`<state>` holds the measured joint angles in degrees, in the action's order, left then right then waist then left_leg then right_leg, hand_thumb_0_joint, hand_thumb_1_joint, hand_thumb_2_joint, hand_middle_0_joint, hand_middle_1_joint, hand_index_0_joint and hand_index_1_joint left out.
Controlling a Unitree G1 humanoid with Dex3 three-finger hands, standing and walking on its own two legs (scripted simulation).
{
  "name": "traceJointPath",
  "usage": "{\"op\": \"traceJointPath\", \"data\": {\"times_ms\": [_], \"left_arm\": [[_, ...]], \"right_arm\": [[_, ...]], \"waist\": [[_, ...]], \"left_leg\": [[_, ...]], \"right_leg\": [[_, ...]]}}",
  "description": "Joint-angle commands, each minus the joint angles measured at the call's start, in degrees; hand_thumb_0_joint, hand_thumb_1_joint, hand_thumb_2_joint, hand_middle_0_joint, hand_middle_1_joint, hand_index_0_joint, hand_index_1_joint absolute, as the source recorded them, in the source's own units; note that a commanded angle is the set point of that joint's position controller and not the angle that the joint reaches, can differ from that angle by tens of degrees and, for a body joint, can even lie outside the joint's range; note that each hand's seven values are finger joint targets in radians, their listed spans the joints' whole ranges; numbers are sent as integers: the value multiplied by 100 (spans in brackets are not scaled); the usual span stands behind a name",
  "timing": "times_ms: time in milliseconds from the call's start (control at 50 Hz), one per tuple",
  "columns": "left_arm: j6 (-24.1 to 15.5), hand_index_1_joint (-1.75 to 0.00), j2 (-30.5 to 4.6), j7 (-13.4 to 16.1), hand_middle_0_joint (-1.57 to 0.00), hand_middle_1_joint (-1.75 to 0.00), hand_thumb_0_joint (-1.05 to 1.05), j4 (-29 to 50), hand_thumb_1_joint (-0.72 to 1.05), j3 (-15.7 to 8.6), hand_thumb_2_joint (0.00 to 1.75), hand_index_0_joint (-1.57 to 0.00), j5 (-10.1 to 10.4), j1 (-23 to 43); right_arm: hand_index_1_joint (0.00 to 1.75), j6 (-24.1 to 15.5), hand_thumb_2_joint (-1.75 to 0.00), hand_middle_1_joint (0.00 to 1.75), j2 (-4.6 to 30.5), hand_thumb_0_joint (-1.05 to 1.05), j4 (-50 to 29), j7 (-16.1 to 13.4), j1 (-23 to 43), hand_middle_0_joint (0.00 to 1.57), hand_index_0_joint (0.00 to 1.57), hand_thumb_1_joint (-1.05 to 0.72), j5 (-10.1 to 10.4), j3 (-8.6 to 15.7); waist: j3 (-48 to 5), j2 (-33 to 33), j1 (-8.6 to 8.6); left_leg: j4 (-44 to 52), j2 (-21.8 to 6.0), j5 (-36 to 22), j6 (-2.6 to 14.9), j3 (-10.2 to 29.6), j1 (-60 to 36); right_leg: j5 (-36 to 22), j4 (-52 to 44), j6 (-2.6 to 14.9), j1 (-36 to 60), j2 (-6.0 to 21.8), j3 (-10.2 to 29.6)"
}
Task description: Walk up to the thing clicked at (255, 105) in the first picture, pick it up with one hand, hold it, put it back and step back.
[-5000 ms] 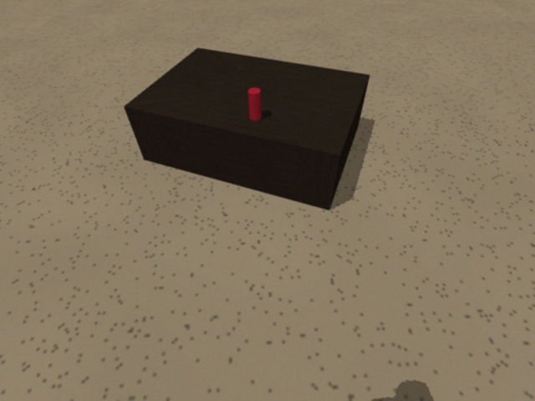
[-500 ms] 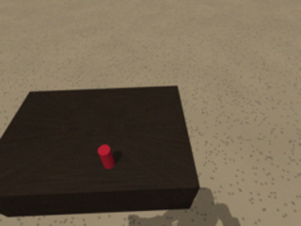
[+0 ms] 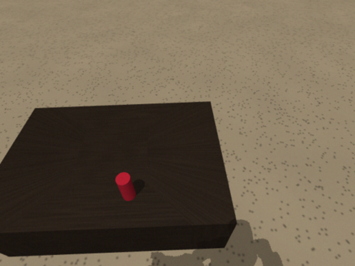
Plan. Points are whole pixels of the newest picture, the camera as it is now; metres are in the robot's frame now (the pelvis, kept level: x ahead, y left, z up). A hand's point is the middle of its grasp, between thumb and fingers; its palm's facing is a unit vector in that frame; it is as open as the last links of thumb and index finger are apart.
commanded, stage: stand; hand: left
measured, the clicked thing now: (126, 187) +0.50 +0.25 -0.35
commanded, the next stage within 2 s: none
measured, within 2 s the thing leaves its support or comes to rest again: neither
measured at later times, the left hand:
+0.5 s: hand out of the picture +0.09 +0.25 -0.16, palm faces -0.02 -0.94 -0.35, open 7.4 cm
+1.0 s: hand out of the picture +0.09 +0.25 -0.16, palm faces -0.03 -0.94 -0.35, open 7.4 cm
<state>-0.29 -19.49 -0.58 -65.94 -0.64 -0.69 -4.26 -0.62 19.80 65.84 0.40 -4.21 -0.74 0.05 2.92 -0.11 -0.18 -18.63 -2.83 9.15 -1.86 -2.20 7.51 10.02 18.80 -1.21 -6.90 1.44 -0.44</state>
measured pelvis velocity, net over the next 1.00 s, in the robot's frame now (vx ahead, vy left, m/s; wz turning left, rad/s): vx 0.01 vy -0.01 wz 0.00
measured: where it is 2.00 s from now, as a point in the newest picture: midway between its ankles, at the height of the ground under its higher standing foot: outside the picture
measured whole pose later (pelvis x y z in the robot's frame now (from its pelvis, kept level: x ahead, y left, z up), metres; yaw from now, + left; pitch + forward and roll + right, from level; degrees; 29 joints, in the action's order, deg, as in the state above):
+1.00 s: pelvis +0.01 -0.01 +0.00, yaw +0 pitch -2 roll +0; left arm -0.7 -20.2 -0.2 -64.5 0.3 -0.7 -6.3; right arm -0.1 20.1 65.5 0.6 -5.6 -0.7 0.0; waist 2.6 -0.2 0.0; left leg -17.6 -3.2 9.8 -2.3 -1.9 6.1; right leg 10.9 18.0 -0.8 -5.4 1.1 -0.8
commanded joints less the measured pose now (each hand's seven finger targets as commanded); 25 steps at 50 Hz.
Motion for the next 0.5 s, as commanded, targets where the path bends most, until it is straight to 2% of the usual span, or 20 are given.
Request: {"op": "traceJointPath", "data": {"times_ms": [0,80,220,380,480], "left_arm": [[-123,-30,-1272,78,-20,-30,0,358,90,-208,90,-20,15,239],[-149,-30,-1278,83,-20,-30,0,388,90,-195,90,-20,31,212],[-159,-30,-1298,94,-20,-30,0,407,90,-177,90,-20,28,161],[-155,-30,-1318,113,-20,-30,0,427,90,-173,90,-20,24,126],[-129,-30,-1324,111,-20,-30,0,438,90,-182,90,-20,19,140]], "right_arm": [[30,-90,-90,30,1195,0,-346,-55,289,20,20,-90,11,241],[30,-101,-90,30,1222,0,-339,-44,212,20,20,-90,3,250],[30,-92,-90,30,1231,0,-329,-48,238,20,20,-90,23,243],[30,-79,-90,30,1250,0,-361,-56,230,20,20,-90,12,241],[30,-81,-90,30,1273,0,-367,-70,245,20,20,-90,15,236]], "waist": [[-447,60,-28],[-579,-7,-49],[-621,21,-31],[-576,25,-28],[-519,-65,-9]], "left_leg": [[339,-540,-235,203,503,-232],[271,-559,-718,193,480,-311],[227,-576,-928,204,465,-377],[218,-578,-961,202,449,-390],[287,-570,-714,195,447,-345]], "right_leg": [[-248,-383,172,-185,598,473],[-706,-305,189,-39,634,472],[-1033,-289,190,104,655,443],[-1089,-299,182,116,653,412],[-847,-322,196,90,653,429]]}}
